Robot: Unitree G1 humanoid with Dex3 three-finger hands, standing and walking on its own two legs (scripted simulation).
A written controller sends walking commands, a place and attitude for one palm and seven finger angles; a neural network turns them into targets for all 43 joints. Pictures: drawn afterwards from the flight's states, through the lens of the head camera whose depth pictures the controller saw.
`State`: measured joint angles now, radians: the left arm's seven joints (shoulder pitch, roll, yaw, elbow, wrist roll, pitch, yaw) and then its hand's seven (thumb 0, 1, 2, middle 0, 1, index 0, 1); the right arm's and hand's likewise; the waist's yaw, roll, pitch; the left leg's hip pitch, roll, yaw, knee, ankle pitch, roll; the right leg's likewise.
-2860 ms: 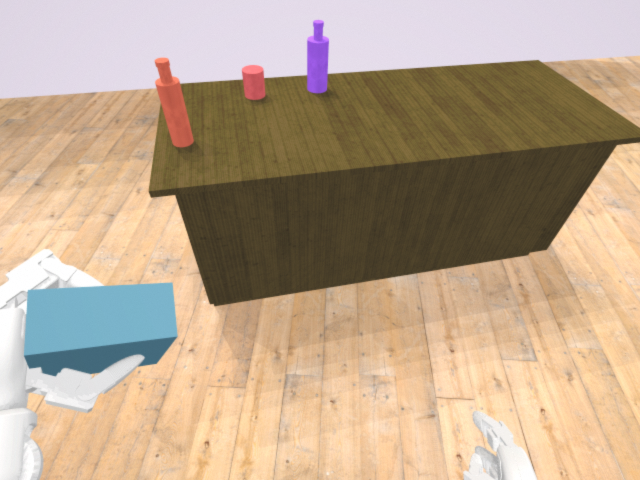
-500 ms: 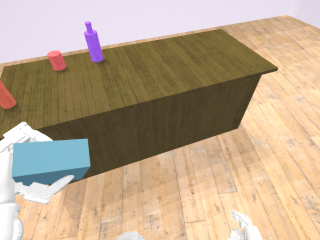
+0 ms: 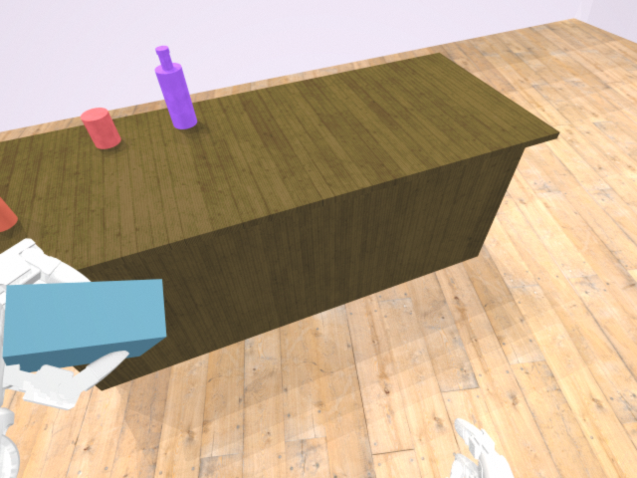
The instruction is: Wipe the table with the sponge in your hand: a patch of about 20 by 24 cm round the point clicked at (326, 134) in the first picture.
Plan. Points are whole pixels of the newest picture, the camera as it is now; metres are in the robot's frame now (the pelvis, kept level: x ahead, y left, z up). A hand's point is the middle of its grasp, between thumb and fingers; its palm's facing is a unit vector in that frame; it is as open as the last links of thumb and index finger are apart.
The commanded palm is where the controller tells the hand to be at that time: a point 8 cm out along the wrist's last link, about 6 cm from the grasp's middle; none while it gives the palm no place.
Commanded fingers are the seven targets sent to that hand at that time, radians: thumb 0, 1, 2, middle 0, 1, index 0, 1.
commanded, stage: take the last steps up to it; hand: left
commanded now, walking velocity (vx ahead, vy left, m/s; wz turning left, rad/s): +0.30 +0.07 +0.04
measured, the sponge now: (107, 325) +0.22 +0.21 +0.17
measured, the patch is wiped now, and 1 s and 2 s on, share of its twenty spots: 0.00 0.00 0.00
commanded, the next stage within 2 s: come to a stop and stand still in 1.78 s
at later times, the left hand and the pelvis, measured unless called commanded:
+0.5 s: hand (94, 241) +0.31 +0.26 +0.18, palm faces +0.45 -0.81 -0.37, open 9.4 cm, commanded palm +0.25 +0.29 +0.19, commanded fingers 0.00 0.10 1.30 -1.20 -1.60 -1.20 -1.60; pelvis +0.09 +0.01 +0.00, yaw +0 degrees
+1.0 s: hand (170, 187) +0.40 +0.21 +0.18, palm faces +0.39 -0.80 -0.45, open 9.4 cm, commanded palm +0.34 +0.26 +0.19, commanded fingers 0.00 0.10 1.30 -1.20 -1.60 -1.20 -1.60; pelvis +0.18 -0.02 +0.01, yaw +1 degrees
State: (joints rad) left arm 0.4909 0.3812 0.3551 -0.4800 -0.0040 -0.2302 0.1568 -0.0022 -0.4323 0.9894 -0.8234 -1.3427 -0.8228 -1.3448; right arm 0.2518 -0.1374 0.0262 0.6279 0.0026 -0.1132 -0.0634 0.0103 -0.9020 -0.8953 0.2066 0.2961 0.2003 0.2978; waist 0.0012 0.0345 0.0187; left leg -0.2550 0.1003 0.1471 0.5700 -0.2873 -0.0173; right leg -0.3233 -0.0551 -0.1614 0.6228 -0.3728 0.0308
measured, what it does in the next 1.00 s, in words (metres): walks ahead: left foot, then right foot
